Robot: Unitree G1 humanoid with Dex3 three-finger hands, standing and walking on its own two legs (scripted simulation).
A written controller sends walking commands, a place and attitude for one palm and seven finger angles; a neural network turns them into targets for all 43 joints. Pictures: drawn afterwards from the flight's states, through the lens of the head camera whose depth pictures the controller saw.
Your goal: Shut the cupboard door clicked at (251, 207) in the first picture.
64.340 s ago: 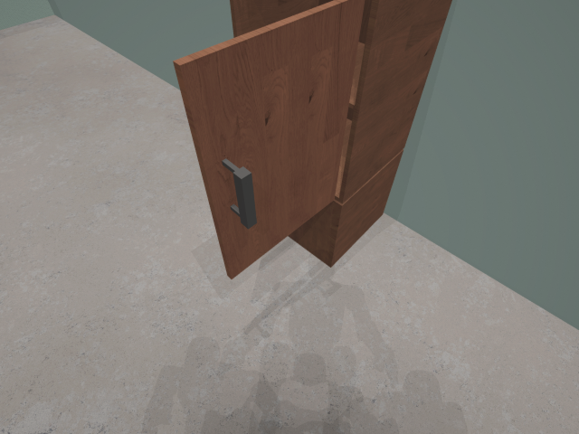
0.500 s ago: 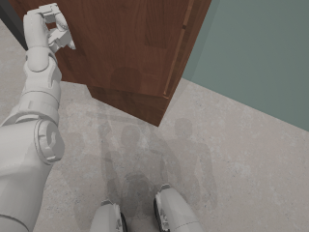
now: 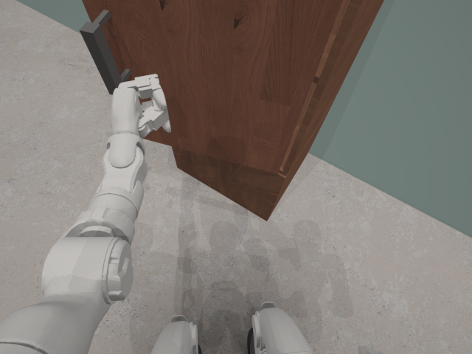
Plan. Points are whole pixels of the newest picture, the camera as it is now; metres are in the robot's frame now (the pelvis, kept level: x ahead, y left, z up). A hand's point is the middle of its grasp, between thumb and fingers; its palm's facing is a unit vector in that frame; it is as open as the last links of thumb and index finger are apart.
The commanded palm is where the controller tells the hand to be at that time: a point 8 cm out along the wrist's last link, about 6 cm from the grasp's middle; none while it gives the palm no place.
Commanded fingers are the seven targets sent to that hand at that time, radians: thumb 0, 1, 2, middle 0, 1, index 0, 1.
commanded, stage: draw the hand back to the body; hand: left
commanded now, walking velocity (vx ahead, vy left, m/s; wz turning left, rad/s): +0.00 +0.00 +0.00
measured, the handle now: (111, 55) +0.66 +0.18 +0.06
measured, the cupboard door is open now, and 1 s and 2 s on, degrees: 17 17 17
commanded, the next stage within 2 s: step back with the hand held close in 1.62 s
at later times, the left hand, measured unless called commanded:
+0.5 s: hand (104, 142) +0.40 +0.14 +0.14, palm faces -0.02 -1.00 -0.04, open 3.1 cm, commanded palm +0.36 +0.20 +0.15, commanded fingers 0.00 0.90 0.90 -1.19 -1.38 -1.19 -1.38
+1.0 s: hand out of the picture +0.28 +0.23 +0.21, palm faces +0.31 -0.90 -0.31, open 4.3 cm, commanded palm +0.23 +0.27 +0.23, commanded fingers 0.00 0.90 0.90 -0.50 -0.63 -0.50 -0.63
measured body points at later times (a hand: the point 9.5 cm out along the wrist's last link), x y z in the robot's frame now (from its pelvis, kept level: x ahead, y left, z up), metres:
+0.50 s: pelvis +0.01 +0.00 +0.05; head +0.06 -0.01 +0.50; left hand +0.40 +0.20 +0.14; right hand +0.08 -0.27 -0.07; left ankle +0.01 +0.11 -0.65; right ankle +0.03 -0.11 -0.65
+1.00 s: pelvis +0.03 +0.00 +0.09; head +0.02 -0.02 +0.54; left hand +0.26 +0.27 +0.22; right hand +0.24 -0.19 +0.01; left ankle +0.01 +0.11 -0.65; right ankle +0.03 -0.11 -0.65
